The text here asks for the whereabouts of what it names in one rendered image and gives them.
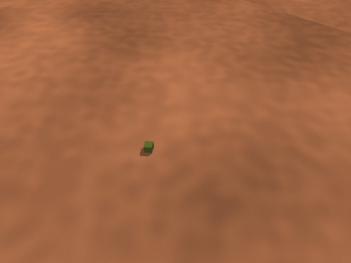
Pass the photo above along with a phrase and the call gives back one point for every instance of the cube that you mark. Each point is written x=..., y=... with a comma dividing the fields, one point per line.
x=148, y=146

